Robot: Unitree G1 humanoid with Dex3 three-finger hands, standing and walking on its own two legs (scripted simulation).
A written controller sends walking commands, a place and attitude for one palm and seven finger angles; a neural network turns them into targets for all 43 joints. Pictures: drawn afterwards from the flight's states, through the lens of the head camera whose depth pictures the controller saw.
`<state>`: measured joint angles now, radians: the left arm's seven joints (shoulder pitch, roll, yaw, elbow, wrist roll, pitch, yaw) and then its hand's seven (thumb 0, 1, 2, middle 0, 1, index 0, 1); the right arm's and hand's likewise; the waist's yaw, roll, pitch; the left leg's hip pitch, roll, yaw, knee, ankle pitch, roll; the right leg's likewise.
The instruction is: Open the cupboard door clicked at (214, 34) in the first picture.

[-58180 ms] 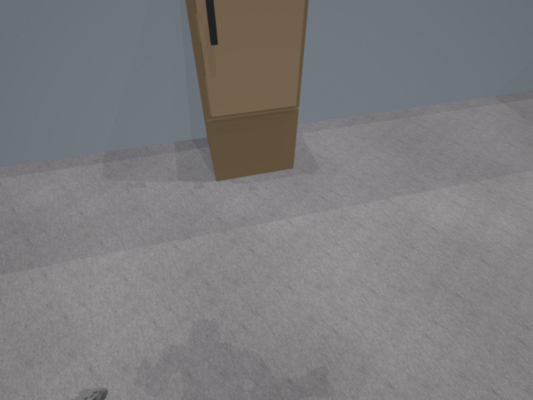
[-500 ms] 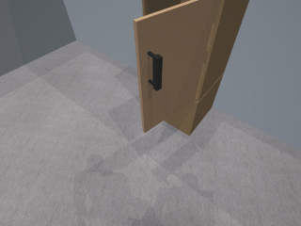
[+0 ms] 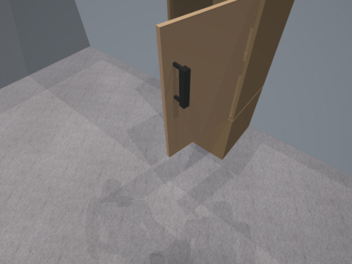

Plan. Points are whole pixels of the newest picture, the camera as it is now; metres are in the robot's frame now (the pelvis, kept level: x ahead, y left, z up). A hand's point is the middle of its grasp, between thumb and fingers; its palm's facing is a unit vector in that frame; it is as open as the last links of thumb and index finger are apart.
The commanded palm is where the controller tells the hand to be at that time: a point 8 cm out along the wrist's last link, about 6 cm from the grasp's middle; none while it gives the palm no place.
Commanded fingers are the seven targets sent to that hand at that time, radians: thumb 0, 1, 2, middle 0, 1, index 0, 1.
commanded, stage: look to check the result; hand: left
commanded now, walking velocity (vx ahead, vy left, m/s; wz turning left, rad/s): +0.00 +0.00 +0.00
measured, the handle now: (180, 85) +0.62 +0.02 +0.05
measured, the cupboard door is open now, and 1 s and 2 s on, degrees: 77 77 77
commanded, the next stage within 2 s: stand and wait in 0.04 s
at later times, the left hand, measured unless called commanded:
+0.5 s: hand out of the picture +0.07 +0.21 -0.16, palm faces +0.00 -0.95 -0.31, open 7.3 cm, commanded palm none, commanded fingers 0.00 0.90 0.90 -0.20 -0.30 -0.20 -0.30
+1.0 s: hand out of the picture +0.08 +0.21 -0.16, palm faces -0.01 -0.95 -0.31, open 7.3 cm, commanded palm none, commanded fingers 0.00 0.90 0.90 -0.20 -0.30 -0.20 -0.30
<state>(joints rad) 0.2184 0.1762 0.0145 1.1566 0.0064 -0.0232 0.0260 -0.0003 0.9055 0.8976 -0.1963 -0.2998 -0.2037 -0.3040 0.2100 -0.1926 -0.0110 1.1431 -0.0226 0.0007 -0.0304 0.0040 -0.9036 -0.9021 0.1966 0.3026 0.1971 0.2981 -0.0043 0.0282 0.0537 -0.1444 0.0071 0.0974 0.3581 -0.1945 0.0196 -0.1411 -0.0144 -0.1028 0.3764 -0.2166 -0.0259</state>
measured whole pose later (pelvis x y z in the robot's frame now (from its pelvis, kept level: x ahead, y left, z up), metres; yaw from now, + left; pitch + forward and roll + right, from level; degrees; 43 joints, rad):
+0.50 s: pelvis +0.01 -0.01 +0.00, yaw +0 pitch -1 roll +0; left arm 0.14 0.26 0.01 1.15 0.01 -0.03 0.02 0.00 0.90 0.90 -0.20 -0.30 -0.20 -0.30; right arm 0.14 -0.27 -0.01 1.14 -0.02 0.00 -0.02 0.01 -0.90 -0.90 0.20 0.30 0.20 0.30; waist -0.01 0.03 0.06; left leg -0.11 0.02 0.09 0.30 -0.18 0.00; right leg -0.10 0.00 -0.11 0.32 -0.21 -0.04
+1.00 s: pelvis +0.02 -0.02 +0.00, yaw +0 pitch -1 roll +0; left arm 0.14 0.26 0.01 1.15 0.01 -0.03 0.02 0.00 0.90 0.90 -0.20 -0.30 -0.21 -0.30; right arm 0.13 -0.28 -0.01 1.14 -0.02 0.00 -0.02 0.01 -0.90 -0.90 0.20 0.30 0.20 0.30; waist 0.00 0.03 0.05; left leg -0.08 0.03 0.09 0.29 -0.19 -0.01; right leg -0.08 0.01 -0.11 0.30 -0.21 -0.04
